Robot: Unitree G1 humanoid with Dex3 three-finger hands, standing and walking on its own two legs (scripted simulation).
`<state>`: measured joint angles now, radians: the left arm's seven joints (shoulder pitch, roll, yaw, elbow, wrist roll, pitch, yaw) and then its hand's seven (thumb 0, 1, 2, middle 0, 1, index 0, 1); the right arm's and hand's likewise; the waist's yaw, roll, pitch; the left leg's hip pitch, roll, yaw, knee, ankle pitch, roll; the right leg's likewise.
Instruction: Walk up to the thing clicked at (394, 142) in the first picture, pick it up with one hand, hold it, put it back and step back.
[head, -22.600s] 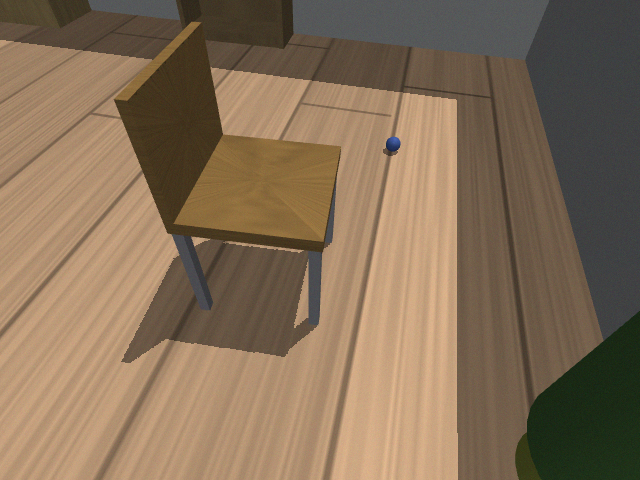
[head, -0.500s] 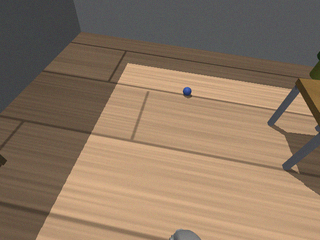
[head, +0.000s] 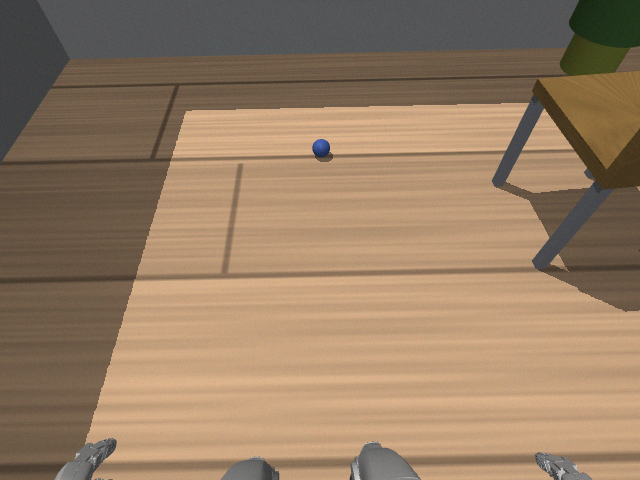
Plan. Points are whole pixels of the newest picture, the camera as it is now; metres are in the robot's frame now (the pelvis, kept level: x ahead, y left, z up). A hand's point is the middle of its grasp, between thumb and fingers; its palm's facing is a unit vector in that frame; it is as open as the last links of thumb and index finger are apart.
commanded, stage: walk up
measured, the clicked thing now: (321, 148) +1.45 +0.01 -0.70
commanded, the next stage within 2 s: stand in 1.18 s
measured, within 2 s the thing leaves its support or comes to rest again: neither
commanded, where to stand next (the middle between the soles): +0.07 +0.03 m, yaw -10 degrees
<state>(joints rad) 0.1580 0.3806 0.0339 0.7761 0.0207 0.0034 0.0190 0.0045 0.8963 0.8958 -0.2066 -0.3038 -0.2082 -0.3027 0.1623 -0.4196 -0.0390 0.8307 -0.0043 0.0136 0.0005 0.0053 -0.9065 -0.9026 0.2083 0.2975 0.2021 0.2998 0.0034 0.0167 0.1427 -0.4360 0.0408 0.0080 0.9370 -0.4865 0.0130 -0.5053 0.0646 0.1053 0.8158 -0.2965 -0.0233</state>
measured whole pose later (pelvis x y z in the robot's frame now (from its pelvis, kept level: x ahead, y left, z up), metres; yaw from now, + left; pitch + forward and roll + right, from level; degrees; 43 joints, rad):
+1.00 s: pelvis +0.00 +0.02 +0.04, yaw -11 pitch -2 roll +1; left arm 0.07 0.35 0.00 1.10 -0.01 -0.02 0.01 0.01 0.90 0.90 -0.20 -0.30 -0.20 -0.30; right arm 0.06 -0.37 -0.02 1.11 -0.01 -0.01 0.02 0.01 -0.91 -0.90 0.21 0.30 0.20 0.30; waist -0.01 0.01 0.07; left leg -0.16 0.05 0.10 0.46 -0.25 -0.02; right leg -0.22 0.03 0.14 0.49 -0.22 0.02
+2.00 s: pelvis +0.01 +0.03 +0.05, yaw -8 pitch -2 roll +0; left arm 0.10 0.34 0.01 1.14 0.00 -0.01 0.00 0.01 0.90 0.90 -0.20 -0.30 -0.20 -0.30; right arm 0.08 -0.35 -0.03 1.14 -0.01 -0.01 0.02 0.01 -0.91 -0.90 0.21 0.30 0.20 0.30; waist -0.01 0.00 0.05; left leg -0.11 0.03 0.05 0.34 -0.19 -0.01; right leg -0.13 0.00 0.10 0.33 -0.16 0.03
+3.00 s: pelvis +0.02 +0.03 +0.05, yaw -7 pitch -2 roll +0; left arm 0.11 0.35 0.00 1.13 0.00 -0.01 0.00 0.00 0.90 0.90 -0.20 -0.30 -0.20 -0.30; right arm 0.10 -0.36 -0.02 1.13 -0.01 -0.01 0.02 0.01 -0.91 -0.90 0.21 0.30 0.20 0.30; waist -0.01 0.00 0.05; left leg -0.11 0.02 0.03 0.34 -0.19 0.00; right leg -0.11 -0.01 0.07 0.32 -0.17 0.03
